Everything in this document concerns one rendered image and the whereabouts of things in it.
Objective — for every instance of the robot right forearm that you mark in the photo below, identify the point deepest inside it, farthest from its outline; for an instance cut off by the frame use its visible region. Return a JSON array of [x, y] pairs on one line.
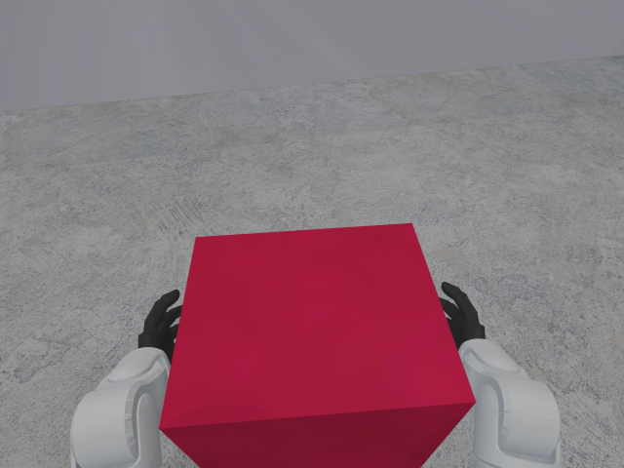
[[517, 420]]

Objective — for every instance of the robot right hand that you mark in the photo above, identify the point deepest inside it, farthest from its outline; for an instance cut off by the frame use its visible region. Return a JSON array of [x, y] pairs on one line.
[[464, 323]]

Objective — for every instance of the carton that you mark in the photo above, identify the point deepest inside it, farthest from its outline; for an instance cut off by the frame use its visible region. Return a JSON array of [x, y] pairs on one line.
[[320, 348]]

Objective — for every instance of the robot left hand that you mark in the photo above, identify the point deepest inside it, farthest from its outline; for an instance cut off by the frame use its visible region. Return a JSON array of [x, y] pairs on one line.
[[157, 331]]

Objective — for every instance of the robot left forearm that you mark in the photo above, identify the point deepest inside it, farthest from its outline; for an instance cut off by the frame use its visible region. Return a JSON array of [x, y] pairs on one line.
[[117, 426]]

